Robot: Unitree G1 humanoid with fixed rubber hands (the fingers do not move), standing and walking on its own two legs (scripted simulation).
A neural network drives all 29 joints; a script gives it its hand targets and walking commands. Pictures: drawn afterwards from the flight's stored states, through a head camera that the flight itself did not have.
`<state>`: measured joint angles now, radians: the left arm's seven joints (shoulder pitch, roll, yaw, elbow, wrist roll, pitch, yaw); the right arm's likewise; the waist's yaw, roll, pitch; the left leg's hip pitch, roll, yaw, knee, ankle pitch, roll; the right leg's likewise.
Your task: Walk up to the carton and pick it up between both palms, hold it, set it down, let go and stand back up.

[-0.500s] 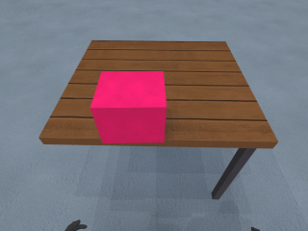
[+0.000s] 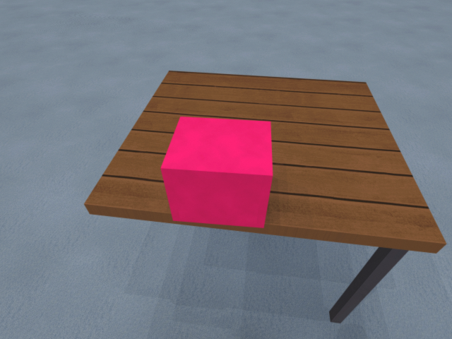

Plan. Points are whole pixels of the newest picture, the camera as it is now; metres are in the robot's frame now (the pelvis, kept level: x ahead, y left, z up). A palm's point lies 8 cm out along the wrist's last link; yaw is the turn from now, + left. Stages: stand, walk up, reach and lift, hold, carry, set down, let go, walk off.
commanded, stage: walk up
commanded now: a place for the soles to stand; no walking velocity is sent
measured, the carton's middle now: (221, 171) +0.50 +0.06 +0.02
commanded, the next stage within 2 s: none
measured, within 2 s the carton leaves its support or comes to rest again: neither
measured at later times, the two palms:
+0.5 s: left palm (82, 309) +0.22 +0.32 -0.11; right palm out of the picture +0.17 -0.21 -0.11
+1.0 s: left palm (82, 306) +0.23 +0.32 -0.10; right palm out of the picture +0.15 -0.19 -0.10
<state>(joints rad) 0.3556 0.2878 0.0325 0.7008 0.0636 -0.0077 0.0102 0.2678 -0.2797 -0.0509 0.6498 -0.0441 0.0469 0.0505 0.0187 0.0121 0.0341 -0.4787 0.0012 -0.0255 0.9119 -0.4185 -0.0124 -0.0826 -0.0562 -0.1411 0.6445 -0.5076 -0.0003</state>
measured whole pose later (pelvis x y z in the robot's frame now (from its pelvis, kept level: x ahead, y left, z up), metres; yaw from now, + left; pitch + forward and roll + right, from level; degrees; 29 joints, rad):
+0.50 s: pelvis +0.10 +0.06 -0.01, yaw -3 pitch -6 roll +2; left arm 0.28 0.28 0.05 0.64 0.02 0.02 0.02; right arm 0.28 -0.28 -0.03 0.69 -0.03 0.00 -0.01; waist -0.03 -0.04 0.20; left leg -0.30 0.00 0.18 0.76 -0.35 0.08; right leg -0.48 -0.03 0.04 1.05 -0.47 0.01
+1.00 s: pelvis +0.08 +0.08 +0.00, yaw -6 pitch -3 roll +1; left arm 0.24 0.27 0.04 0.65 0.02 0.06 -0.02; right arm 0.27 -0.26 -0.02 0.70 -0.01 0.00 0.00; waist 0.00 -0.03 0.08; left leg -0.25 0.01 0.01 0.75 -0.45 -0.01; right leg -0.45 0.00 0.07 0.72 -0.23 0.01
